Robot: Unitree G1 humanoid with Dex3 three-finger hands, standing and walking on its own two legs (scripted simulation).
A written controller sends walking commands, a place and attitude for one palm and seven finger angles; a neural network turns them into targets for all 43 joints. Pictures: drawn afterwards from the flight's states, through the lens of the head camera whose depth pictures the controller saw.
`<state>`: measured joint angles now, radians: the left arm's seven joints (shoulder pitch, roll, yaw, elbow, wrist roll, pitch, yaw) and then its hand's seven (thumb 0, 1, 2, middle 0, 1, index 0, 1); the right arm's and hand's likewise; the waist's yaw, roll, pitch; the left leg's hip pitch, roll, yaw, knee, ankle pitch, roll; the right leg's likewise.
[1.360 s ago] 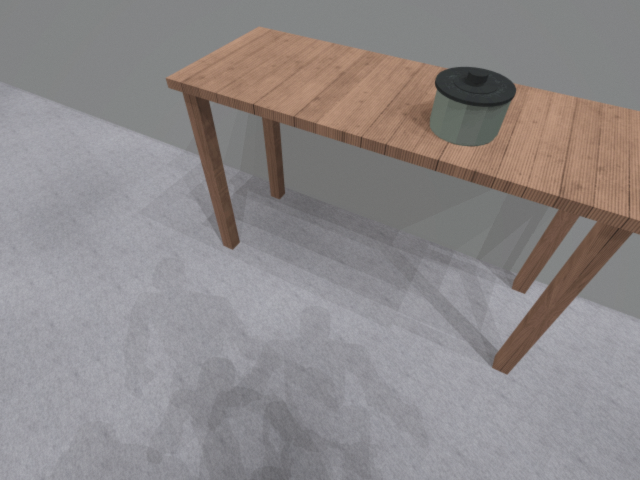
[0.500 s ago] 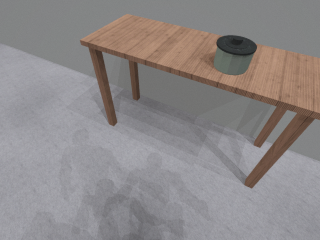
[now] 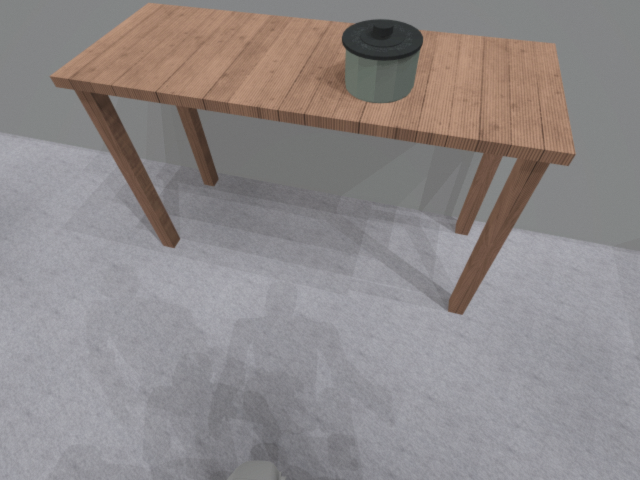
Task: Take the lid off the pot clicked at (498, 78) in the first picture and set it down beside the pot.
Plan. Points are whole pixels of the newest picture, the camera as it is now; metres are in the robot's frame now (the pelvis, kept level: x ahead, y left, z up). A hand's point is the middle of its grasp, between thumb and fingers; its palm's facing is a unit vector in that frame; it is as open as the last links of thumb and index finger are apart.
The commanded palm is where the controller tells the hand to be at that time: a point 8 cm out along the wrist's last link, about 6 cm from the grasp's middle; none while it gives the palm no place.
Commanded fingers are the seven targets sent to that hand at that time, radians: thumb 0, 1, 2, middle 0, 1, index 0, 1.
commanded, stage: turn to face it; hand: left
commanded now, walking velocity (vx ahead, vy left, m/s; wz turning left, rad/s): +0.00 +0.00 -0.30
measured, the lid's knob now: (383, 28) +0.95 -0.05 +0.10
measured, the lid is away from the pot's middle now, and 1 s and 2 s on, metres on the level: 0.00 0.00 0.00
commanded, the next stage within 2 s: take the last steps up to it in 0.24 s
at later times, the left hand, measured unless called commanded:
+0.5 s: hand out of the picture +0.10 +0.22 -0.17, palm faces -0.16 -0.96 -0.23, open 7.4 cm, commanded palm none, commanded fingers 0.00 0.90 0.90 -0.20 -0.30 -0.20 -0.30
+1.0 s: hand (193, 458) +0.16 +0.22 -0.18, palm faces -0.17 -0.98 -0.14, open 7.4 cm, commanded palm none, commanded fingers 0.00 0.90 0.90 -0.20 -0.30 -0.20 -0.30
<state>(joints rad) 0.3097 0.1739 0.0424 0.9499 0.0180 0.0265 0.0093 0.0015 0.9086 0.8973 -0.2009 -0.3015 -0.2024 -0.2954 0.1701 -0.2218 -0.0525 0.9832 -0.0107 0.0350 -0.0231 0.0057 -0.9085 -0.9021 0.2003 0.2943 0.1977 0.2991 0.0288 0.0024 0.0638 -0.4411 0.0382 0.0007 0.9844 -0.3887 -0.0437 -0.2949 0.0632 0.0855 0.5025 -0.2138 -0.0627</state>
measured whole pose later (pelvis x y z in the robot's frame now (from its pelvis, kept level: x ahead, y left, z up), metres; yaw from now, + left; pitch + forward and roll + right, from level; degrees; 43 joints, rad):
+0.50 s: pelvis +0.00 +0.03 -0.01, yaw -11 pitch +0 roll +0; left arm 0.24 0.22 0.07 0.94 0.02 0.03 -0.02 0.00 0.91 0.90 -0.19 -0.30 -0.20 -0.29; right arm 0.30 -0.18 -0.03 1.01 -0.03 -0.01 -0.02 0.00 -0.90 -0.90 0.20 0.29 0.20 0.30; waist -0.02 0.01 0.02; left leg -0.19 0.07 0.09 0.55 -0.36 -0.02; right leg -0.28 0.00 -0.04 0.61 -0.38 0.00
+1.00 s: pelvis +0.14 +0.04 +0.00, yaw -13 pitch +0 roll +0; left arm 0.34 0.19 0.07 1.08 0.03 0.00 -0.02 0.01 0.91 0.90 -0.20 -0.30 -0.20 -0.29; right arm 0.37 -0.10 -0.02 1.06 -0.02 -0.08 -0.02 0.00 -0.91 -0.90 0.20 0.29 0.20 0.30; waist -0.01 -0.06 0.00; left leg -0.22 0.05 0.15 0.49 -0.28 0.02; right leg -0.48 -0.05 -0.04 1.14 -0.32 -0.03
